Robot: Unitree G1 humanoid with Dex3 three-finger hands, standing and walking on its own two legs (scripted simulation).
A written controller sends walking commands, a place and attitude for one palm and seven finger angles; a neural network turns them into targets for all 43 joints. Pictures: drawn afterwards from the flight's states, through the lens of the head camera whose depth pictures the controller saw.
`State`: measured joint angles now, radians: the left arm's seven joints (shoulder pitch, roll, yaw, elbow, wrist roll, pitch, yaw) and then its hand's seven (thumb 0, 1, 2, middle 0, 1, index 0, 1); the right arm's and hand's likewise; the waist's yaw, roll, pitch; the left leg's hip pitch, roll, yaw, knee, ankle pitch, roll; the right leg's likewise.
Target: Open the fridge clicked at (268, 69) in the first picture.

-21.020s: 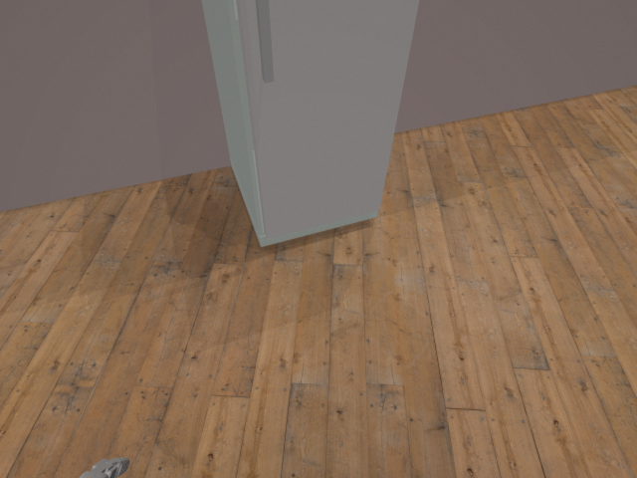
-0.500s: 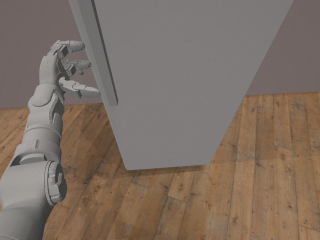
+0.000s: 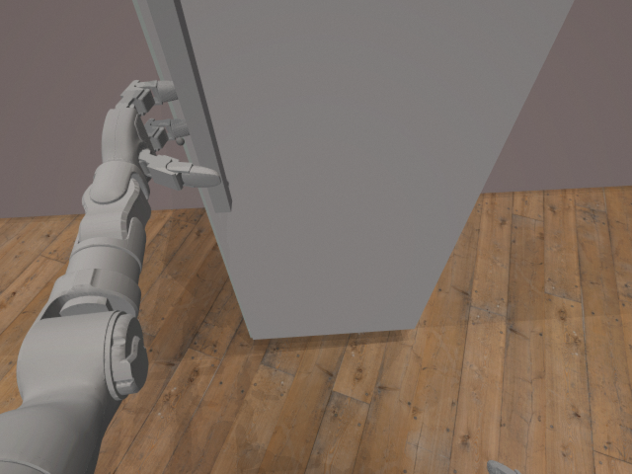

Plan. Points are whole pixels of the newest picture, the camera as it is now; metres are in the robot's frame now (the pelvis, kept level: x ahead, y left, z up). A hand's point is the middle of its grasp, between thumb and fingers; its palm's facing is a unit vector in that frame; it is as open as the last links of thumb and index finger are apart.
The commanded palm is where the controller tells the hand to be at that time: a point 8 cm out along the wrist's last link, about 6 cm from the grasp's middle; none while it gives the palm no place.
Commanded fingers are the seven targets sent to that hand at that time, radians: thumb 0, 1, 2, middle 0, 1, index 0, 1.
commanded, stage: feel for the door with the fingertips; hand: left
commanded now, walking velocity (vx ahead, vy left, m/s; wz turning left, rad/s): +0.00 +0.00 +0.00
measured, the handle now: (186, 58) +0.54 +0.15 +0.24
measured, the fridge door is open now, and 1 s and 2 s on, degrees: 0 0 0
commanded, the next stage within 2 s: slide the fingers in behind the handle in 0.26 s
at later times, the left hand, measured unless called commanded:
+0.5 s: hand (183, 136) +0.49 +0.16 +0.16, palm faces +0.04 -1.00 -0.01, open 13.5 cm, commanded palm +0.47 +0.22 +0.16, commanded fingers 0.00 -0.50 0.30 -0.30 -1.20 -0.30 -1.20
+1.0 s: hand (184, 143) +0.49 +0.16 +0.16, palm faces +0.05 -1.00 +0.00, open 14.0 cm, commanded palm +0.46 +0.21 +0.16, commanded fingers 0.00 -0.50 0.30 -0.30 -1.20 -0.30 -1.20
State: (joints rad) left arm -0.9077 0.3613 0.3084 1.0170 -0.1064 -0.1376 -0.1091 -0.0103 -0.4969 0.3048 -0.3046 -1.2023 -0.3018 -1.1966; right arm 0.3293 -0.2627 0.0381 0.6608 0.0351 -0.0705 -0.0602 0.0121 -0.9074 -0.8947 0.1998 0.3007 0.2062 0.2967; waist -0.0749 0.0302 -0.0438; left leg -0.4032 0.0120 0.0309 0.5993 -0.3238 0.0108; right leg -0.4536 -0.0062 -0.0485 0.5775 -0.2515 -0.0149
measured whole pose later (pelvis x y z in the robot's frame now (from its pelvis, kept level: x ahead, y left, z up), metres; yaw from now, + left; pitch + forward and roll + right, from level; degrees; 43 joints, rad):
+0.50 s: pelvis -0.01 +0.00 +0.00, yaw +0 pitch +10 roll -1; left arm -1.01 0.45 0.35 1.18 -0.08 -0.20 -0.16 -0.01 -0.50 0.30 -0.38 -1.24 -0.38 -1.25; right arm 0.41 -0.29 0.03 0.69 0.03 -0.07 -0.06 0.01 -0.91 -0.89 0.20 0.30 0.21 0.30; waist -0.12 0.03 -0.04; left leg -0.48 0.02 0.03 0.63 -0.32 0.01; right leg -0.52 0.00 -0.05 0.59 -0.24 -0.02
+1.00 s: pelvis +0.00 +0.01 +0.00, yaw +0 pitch +9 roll -1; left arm -0.94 0.36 0.29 1.06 -0.11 -0.17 -0.10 -0.01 -0.50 0.30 -0.31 -1.20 -0.30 -1.20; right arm 0.36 -0.27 0.03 0.67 0.03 -0.09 -0.05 0.01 -0.91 -0.89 0.20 0.30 0.21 0.30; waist -0.09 0.03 -0.05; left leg -0.45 0.01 0.03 0.63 -0.33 0.02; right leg -0.49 -0.01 -0.04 0.59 -0.25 0.00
